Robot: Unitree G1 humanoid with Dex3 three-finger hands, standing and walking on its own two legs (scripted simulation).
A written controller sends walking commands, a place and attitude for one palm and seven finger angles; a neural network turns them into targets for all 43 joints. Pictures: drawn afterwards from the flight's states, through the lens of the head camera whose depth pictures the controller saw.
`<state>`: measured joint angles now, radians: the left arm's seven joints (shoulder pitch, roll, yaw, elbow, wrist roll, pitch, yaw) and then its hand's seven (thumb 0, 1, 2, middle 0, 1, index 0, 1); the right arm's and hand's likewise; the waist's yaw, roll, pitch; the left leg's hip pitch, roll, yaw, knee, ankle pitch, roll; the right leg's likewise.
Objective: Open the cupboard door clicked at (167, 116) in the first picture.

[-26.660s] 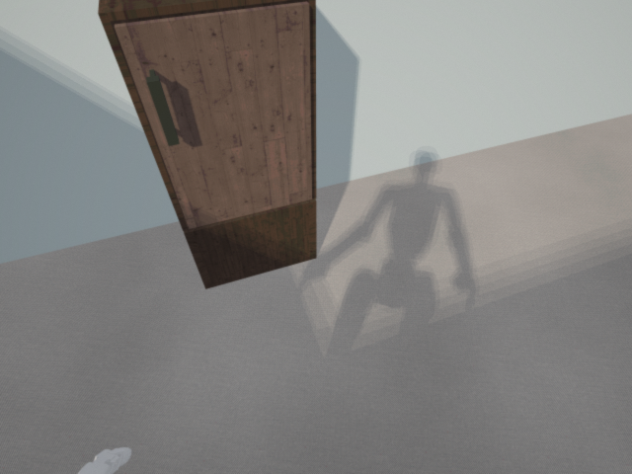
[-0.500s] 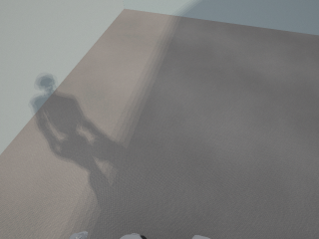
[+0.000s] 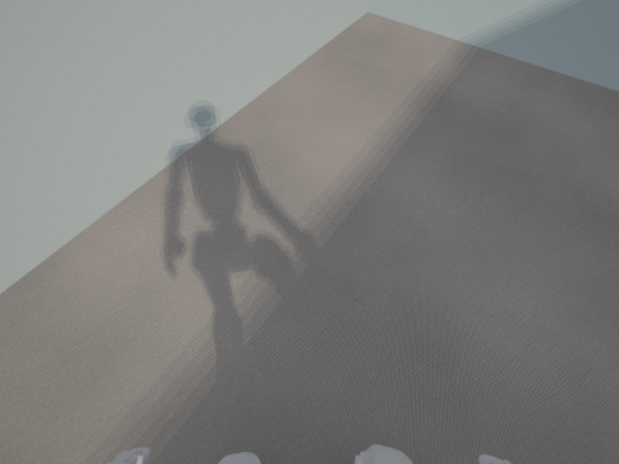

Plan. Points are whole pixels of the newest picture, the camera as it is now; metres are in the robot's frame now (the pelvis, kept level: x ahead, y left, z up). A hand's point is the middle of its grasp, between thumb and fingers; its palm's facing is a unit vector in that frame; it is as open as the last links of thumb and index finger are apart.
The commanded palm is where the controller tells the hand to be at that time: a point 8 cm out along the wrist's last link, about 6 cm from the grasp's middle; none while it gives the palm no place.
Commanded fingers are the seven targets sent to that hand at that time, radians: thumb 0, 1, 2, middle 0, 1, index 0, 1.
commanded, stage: turn to face it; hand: left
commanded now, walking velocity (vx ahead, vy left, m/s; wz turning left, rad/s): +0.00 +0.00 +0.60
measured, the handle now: out of the picture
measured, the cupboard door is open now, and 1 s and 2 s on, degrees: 38 38 38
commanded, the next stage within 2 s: none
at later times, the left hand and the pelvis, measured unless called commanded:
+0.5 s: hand out of the picture +0.00 +0.18 -0.17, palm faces +0.37 -0.90 -0.23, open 7.4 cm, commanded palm none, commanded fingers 0.00 0.90 0.90 -0.20 -0.30 -0.20 -0.30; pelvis +0.02 -0.03 +0.00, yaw +19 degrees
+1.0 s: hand out of the picture +0.00 +0.13 -0.15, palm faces +0.59 -0.78 -0.23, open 7.4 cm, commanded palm none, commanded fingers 0.00 0.90 0.90 -0.20 -0.30 -0.20 -0.30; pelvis +0.05 -0.08 +0.01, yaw +37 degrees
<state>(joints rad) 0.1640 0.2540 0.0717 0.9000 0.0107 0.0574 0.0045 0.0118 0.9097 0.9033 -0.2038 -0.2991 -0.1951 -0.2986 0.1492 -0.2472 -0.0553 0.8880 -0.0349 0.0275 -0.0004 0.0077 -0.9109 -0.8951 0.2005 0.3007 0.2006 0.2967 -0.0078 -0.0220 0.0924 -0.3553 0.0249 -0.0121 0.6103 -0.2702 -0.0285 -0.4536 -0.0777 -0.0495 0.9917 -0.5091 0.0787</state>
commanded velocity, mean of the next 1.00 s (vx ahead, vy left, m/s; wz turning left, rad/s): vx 0.00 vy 0.00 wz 0.60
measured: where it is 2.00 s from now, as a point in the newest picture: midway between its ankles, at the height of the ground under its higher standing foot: outside the picture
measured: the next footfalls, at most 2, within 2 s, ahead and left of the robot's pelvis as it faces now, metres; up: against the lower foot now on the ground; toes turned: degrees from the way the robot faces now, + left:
right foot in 0.08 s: +0.07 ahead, -0.14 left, +0.00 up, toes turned +0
left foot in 0.42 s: +0.03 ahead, +0.09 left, +0.00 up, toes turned +22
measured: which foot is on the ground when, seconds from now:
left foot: down 0.00-0.08, up 0.10-0.40, down 0.42-0.74, up 0.76-1.00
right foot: up 0.00-0.06, down 0.08-0.42, up 0.44-0.72, down 0.74-1.00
